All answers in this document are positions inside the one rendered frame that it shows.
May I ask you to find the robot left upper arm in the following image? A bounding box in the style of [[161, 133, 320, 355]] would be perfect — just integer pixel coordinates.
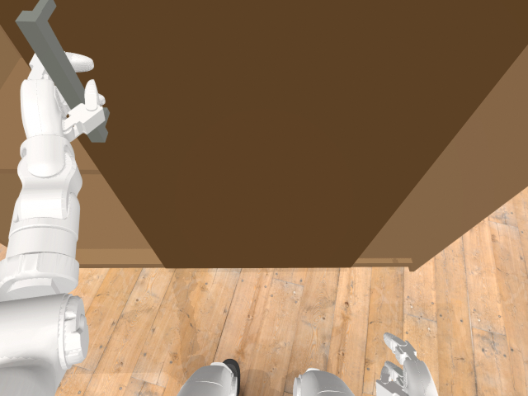
[[0, 293, 89, 396]]

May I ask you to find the robot left shin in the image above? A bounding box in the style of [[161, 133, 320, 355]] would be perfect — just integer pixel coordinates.
[[210, 362, 232, 373]]

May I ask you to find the handle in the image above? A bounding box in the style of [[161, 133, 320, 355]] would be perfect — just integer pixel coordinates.
[[15, 0, 110, 143]]

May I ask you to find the left robot forearm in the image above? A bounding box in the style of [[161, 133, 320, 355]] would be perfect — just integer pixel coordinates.
[[0, 134, 83, 302]]

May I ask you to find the left robot hand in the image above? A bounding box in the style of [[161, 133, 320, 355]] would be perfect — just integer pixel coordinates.
[[21, 51, 106, 143]]

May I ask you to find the wardrobe door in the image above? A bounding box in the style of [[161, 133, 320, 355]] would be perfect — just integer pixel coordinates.
[[0, 0, 528, 268], [359, 45, 528, 258]]

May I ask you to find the right robot hand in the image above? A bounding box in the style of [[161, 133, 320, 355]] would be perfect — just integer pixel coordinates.
[[376, 332, 438, 396]]

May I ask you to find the robot left thigh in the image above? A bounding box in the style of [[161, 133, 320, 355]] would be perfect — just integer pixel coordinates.
[[177, 365, 237, 396]]

